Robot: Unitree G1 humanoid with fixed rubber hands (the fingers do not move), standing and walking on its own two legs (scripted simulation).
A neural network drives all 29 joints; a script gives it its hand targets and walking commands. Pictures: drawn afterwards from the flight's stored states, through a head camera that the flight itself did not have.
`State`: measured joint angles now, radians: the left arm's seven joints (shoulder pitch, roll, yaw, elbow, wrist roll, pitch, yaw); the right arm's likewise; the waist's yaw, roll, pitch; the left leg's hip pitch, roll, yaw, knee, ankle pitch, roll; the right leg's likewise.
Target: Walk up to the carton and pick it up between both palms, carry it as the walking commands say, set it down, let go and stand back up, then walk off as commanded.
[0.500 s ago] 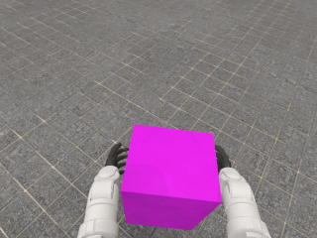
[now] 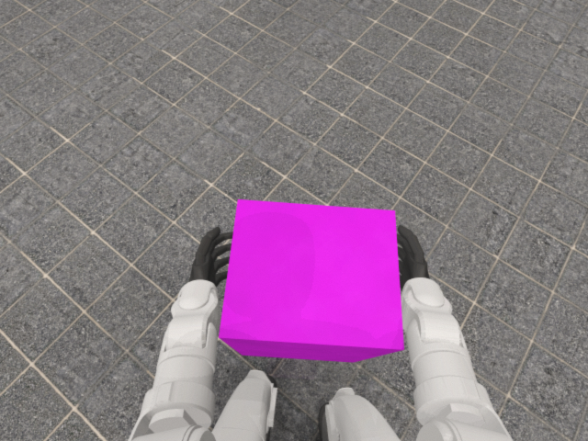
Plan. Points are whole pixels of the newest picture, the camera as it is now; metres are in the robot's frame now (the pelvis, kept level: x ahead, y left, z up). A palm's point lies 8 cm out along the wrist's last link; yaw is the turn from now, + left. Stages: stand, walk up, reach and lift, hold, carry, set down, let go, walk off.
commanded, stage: set down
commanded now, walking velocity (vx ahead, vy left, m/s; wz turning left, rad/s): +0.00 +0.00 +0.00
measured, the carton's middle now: (305, 295) +0.32 +0.01 -0.12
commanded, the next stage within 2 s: none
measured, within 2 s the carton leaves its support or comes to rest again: neither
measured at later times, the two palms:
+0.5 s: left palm (210, 276) +0.35 +0.17 -0.16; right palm (384, 279) +0.36 -0.13 -0.15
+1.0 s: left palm (219, 276) +0.38 +0.18 -0.25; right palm (370, 279) +0.38 -0.12 -0.24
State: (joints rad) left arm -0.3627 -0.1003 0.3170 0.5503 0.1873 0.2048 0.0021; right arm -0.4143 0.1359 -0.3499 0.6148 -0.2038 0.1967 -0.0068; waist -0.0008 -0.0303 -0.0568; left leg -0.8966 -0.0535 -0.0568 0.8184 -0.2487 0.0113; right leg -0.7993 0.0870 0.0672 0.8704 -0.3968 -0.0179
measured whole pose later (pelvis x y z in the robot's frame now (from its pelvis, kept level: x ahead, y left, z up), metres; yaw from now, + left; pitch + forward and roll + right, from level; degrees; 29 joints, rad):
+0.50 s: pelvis -0.02 +0.00 -0.08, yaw -1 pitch +33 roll -2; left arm -0.54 -0.03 0.32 0.62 0.15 0.20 -0.02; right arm -0.54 0.12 -0.34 0.65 -0.12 0.16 -0.10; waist 0.02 -0.03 -0.20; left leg -1.42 -0.05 -0.07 1.20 -0.35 0.01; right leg -1.31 0.11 0.03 1.23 -0.51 -0.01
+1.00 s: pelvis -0.03 +0.02 -0.15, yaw -3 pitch +39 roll -5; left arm -0.72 0.00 0.28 0.67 0.11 0.21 0.08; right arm -0.73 0.04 -0.35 0.74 -0.06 0.15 -0.09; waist 0.01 -0.02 -0.18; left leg -1.76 -0.07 -0.05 1.51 -0.42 0.03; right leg -1.62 0.11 0.01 1.54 -0.60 0.02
